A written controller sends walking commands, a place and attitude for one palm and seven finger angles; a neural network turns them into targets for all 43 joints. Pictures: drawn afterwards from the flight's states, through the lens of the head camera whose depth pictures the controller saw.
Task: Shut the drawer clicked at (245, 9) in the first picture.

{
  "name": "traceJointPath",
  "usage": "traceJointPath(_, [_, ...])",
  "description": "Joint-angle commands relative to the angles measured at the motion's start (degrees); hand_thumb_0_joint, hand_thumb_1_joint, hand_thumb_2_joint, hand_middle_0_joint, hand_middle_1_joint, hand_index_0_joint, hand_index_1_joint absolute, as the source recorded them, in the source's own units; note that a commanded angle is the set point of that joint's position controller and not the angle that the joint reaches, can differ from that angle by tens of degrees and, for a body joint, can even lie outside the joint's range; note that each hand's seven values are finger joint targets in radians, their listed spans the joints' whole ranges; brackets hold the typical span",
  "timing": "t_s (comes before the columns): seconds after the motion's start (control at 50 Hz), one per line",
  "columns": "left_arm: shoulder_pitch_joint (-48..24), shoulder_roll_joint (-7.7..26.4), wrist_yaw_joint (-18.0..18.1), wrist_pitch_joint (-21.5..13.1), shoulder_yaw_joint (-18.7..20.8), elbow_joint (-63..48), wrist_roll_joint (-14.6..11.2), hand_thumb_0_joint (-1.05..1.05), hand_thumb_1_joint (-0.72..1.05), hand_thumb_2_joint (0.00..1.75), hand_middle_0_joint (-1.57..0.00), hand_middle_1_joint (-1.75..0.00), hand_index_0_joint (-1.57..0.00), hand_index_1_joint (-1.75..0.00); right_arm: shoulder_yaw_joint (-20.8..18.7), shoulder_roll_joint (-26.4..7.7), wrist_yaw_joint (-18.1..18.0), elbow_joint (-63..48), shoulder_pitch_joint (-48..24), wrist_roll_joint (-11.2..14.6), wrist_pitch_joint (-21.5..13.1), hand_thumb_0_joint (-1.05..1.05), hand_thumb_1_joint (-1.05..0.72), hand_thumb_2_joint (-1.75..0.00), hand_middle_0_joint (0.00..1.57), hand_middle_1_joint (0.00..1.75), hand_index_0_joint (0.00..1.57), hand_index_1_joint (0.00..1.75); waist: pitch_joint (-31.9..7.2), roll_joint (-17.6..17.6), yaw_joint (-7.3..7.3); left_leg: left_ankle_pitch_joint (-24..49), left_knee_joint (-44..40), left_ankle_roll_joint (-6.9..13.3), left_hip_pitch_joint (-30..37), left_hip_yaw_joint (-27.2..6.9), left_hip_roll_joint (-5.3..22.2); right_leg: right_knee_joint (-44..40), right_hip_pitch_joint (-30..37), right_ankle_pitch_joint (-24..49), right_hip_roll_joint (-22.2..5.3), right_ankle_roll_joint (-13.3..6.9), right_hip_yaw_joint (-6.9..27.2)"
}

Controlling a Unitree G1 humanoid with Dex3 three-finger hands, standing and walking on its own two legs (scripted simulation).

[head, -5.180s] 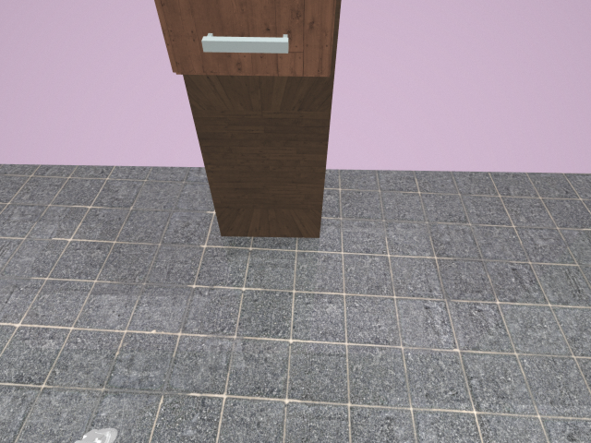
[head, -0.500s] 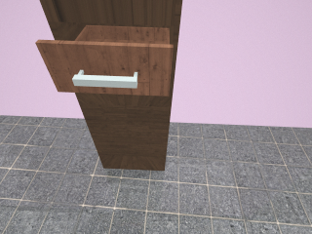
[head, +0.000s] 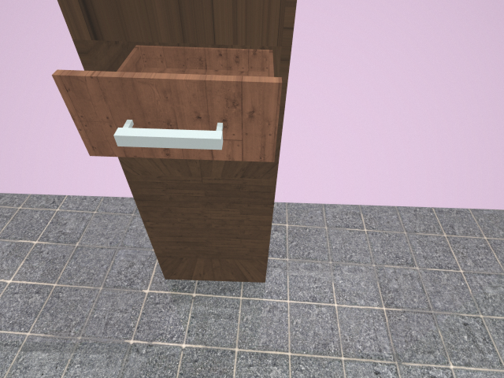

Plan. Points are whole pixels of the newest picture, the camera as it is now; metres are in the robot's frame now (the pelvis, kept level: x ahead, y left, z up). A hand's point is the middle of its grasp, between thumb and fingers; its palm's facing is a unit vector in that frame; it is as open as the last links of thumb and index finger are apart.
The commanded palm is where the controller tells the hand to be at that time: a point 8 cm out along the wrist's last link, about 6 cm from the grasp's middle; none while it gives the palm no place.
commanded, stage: come to a stop and stand still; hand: left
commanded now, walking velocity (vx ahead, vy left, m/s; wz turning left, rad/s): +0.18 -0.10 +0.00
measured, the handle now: (172, 132) +0.49 +0.18 +0.14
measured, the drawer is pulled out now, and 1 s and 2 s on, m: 0.14 0.14 0.14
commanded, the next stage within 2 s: look again from close up in 1.12 s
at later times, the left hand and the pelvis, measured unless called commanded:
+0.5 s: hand out of the picture +0.07 +0.16 -0.17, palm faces +0.06 -0.97 -0.23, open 7.3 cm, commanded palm none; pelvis +0.06 -0.02 -0.01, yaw +1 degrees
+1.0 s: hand out of the picture +0.07 +0.20 -0.16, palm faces +0.01 -0.97 -0.24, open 7.3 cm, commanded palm none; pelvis +0.03 +0.01 +0.00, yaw +0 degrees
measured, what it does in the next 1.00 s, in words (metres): steps on the spot: right foot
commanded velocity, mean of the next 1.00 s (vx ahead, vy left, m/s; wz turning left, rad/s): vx -0.04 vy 0.00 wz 0.00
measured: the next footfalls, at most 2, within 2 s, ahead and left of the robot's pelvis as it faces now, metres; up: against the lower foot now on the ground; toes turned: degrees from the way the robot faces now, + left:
right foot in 0.40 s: +0.10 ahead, -0.12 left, +0.00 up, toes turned -5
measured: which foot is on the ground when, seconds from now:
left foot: down 0.00-1.00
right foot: down 0.00-0.24, up 0.26-0.38, down 0.40-1.00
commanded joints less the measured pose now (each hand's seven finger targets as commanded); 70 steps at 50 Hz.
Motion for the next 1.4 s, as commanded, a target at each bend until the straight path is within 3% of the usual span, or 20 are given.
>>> traceJointPath(0.0, [6.42,3.99,-0.34,-1.44,1.01,-1.4,0.16,0.0,0.9,0.9,-0.2,-0.3,-0.2,-0.3,-1.23,-5.79,-0.27,-2.85,2.03,-0.07,-1.68,0.0,-0.9,-0.9,0.2,0.3,0.2,0.3,9.99,-0.48,0.79,-9.33,-6.12,4.41,-7.06,-7.14,6.04,-6.72,-3.41,-3.89,-3.64,-3.27,5.99])
traceJointPath(0.1, [11.43,6.81,0.6,-2.03,2.27,1.11,-0.15,0.0,0.9,0.9,-0.2,-0.3,-0.2,-0.3,-0.36,-2.79,-0.17,-4.55,-1.49,-0.1,-2.53,0.0,-0.9,-0.9,0.2,0.3,0.2,0.3,7.45,-8.35,1.87,-6.63,11.3,1.76,-15.06,2.92,0.37,-10.5,8.06,17.92,-12.73,-9.03,15.62])
traceJointPath(0.14, [8.67,5.81,1.12,-1.72,1.94,0.6,0.08,0.0,0.9,0.9,-0.2,-0.3,-0.2,-0.3,0.1,-1.84,-0.45,-3.83,-0.92,0.25,-2.51,0.0,-0.9,-0.9,0.2,0.3,0.2,0.3,8.07,-5.15,0.18,-3.59,4.29,1.41,-9.64,2.28,1.31,-5.76,6.03,34.19,-11.42,-8.44,10.84])
traceJointPath(0.16, [6.44,4.87,1.23,-1.44,1.52,0.19,-0.16,0.0,0.9,0.9,-0.2,-0.3,-0.2,-0.3,0.11,-2.37,-0.79,-1.89,3.31,0.41,-2.65,0.0,-0.9,-0.9,0.2,0.3,0.2,0.3,5.8,-1.74,-2.05,11.61,-2.85,1.81,0.18,0.57,2.46,0.39,2.11,38.6,-7.6,-5.49,5.77])
traceJointPath(0.2, [4.35,2.04,1.57,-1.41,0.53,-0.74,-0.85,0.0,0.9,0.9,-0.2,-0.3,-0.2,-0.3,-0.82,-7.93,-2.23,2.12,12.02,0.35,-2.7,0.0,-0.9,-0.9,0.2,0.3,0.2,0.3,2.03,14.91,-3.9,60.46,-2.3,8.11,17.87,-9.89,14.91,13.02,-10.88,10.91,-0.47,0.52,-2.07])
traceJointPath(0.22, [2.28,2.39,1.8,-1.09,0.49,-1.06,-1.05,0.0,0.9,0.9,-0.2,-0.3,-0.2,-0.3,-0.47,-7.78,-2.56,2.87,10.73,0.46,-2.14,0.0,-0.9,-0.9,0.2,0.3,0.2,0.3,4.03,15.76,-3.15,72.42,-4.3,11.04,17.81,-11.78,18.74,16.59,-14.82,-10.61,-0.63,0.84,-0.04])
traceJointPath(0.28, [0.38,1.43,1.2,0.06,0.94,-2.16,-0.52,0.0,0.9,0.9,-0.2,-0.3,-0.2,-0.3,-0.62,-8.16,-2.53,0.0,3.4,0.05,-1.47,0.0,-0.9,-0.9,0.2,0.3,0.2,0.3,8.27,9.18,-0.97,58.91,-6.05,9.79,10.02,-7.08,15.79,10.04,-11.22,-7.99,-2.93,0.82,-0.29])
traceJointPath(0.34, [4.1,2.89,0.8,-0.02,1.52,-1.8,-0.15,0.0,0.9,0.9,-0.2,-0.3,-0.2,-0.3,-1.58,-8.72,-2.53,-2.26,-0.88,0.5,-1.17,0.0,-0.9,-0.9,0.2,0.3,0.2,0.3,4.84,4.02,1.37,42.52,-1.55,4.94,5.63,-3.11,10.78,-2.94,-1.77,16.29,-2.78,1.21,-1.07])
traceJointPath(0.38, [3.05,5.94,0.96,-0.31,1.93,-2.82,-0.22,0.0,0.9,0.9,-0.2,-0.3,-0.2,-0.3,-2.0,-6.77,-2.11,-3.56,-0.48,0.72,-0.93,0.0,-0.9,-0.9,0.2,0.3,0.2,0.3,2.15,0.24,0.3,21.12,-0.72,1.74,0.67,-0.48,5.51,-0.26,2.47,38.16,-8.01,-0.71,4.45])
traceJointPath(0.44, [1.21,8.46,1.54,-0.65,2.09,-3.51,-0.32,0.0,0.9,0.9,-0.2,-0.3,-0.2,-0.3,-1.94,-3.48,-1.6,-3.41,0.59,0.99,0.4,0.0,-0.9,-0.9,0.2,0.3,0.2,0.3,0.01,-10.94,0.13,-0.99,6.94,-0.54,-2.49,1.44,1.16,-3.29,5.31,54.72,-14.11,-4.88,8.94])
traceJointPath(0.48, [-0.01,8.19,1.96,-0.69,1.92,-3.81,-0.18,0.0,0.9,0.9,-0.2,-0.3,-0.2,-0.3,-1.73,-2.71,-1.34,-4.12,-1.74,1.06,0.57,0.0,-0.9,-0.9,0.2,0.3,0.2,0.3,-0.39,-11.56,1.07,-12.05,12.08,-0.63,-5.99,-0.31,0.88,-4.98,6.98,57.67,-16.54,-8.58,10.44])
traceJointPath(0.54, [-4.43,8.85,2.11,-0.32,1.94,-5.25,-0.27,0.0,0.9,0.9,-0.2,-0.3,-0.2,-0.3,-1.27,-2.24,-1.09,-3.84,-1.02,1.2,0.52,0.0,-0.9,-0.9,0.2,0.3,0.2,0.3,-0.56,-7.74,-0.41,-6.6,2.14,-0.81,-2.44,-0.63,0.81,-4.14,5.1,48.54,-15.04,-8.79,9.25])
traceJointPath(0.6, [-7.19,6.85,1.52,0.36,1.72,-7.16,-0.85,0.0,0.9,0.9,-0.2,-0.3,-0.2,-0.3,-1.54,-5.8,-1.04,-3.6,0.01,0.32,-0.2,0.0,-0.9,-0.9,0.2,0.3,0.2,0.3,-0.05,2.33,-0.4,18.87,-7.73,1.78,6.52,-5.42,7.0,-2.02,-2.87,22.0,-6.2,-1.67,3.41])
traceJointPath(0.64, [-7.95,5.91,1.32,0.75,1.25,-6.73,-0.54,0.0,0.9,0.9,-0.2,-0.3,-0.2,-0.3,-1.06,-6.6,-0.69,-4.59,-4.79,0.31,-0.36,0.0,-0.9,-0.9,0.2,0.3,0.2,0.3,4.87,7.83,1.25,18.11,-10.86,3.76,-2.26,-6.57,9.04,-2.46,0.29,10.23,-3.97,0.68,1.12])
traceJointPath(0.66, [-6.58,5.68,1.18,0.6,1.11,-6.04,-0.45,0.0,0.9,0.9,-0.2,-0.3,-0.2,-0.3,-0.83,-6.41,-0.71,-4.89,-5.58,0.26,-0.47,0.0,-0.9,-0.9,0.2,0.3,0.2,0.3,5.54,5.72,1.76,15.36,-10.83,3.31,-3.07,-6.09,8.27,-4.0,0.92,10.88,-4.19,0.56,1.87])
traceJointPath(0.68, [0.35,9.12,3.46,-0.3,0.75,-2.62,-0.65,0.0,0.9,0.9,-0.2,-0.3,-0.2,-0.3,-1.68,-10.61,-0.18,-9.27,-11.93,1.13,-0.83,0.0,-0.9,-0.9,0.2,0.3,0.2,0.3,5.05,4.73,4.01,15.72,3.85,-0.07,-0.88,-0.93,7.68,-6.09,-1.79,29.7,-9.47,0.0,6.66])
traceJointPath(0.7, [-2.64,11.82,2.94,-1.36,0.67,-3.84,-0.5,0.0,0.9,0.9,-0.2,-0.3,-0.2,-0.3,-1.07,-8.51,0.28,-11.33,-9.36,0.95,-0.13,0.0,-0.9,-0.9,0.2,0.3,0.2,0.3,2.93,1.35,0.09,6.12,3.68,-1.13,-2.16,-0.12,3.89,-6.3,0.71,38.16,-12.77,-2.19,10.44])
traceJointPath(0.74, [-7.87,11.54,2.29,-1.62,0.57,-6.67,-0.66,0.0,0.9,0.9,-0.2,-0.3,-0.2,-0.3,-1.18,-6.74,0.28,-9.72,-1.6,0.45,0.23,0.0,-0.9,-0.9,0.2,0.3,0.2,0.3,-4.55,-2.2,-2.7,-0.78,-0.65,-0.15,1.87,-1.7,2.34,-5.95,0.91,21.81,-12.24,-3.88,9.38])
traceJointPath(0.8, [-10.38,9.94,1.55,-0.28,0.11,-7.62,-0.68,0.0,0.9,0.9,-0.2,-0.3,-0.2,-0.3,-0.83,-7.72,0.42,-10.14,-2.61,-0.1,-0.14,0.0,-0.9,-0.9,0.2,0.3,0.2,0.3,5.0,4.06,-1.6,1.45,-7.21,1.58,-2.05,-5.43,5.47,-6.18,-5.39,3.34,-5.94,-1.36,4.77])
traceJointPath(1.38, [-2.81,5.59,1.32,-1.1,-1.31,-0.27,-0.89,0.0,0.9,0.9,-0.2,-0.3,-0.2,-0.3,0.68,-6.41,-0.26,-1.41,0.03,0.41,-1.73,0.0,-0.9,-0.9,0.2,0.3,0.2,0.3,5.82,0.76,-0.35,5.05,-12.05,1.72,0.34,-4.22,5.02,-8.34,-0.82,11.84,-5.96,-0.06,4.49])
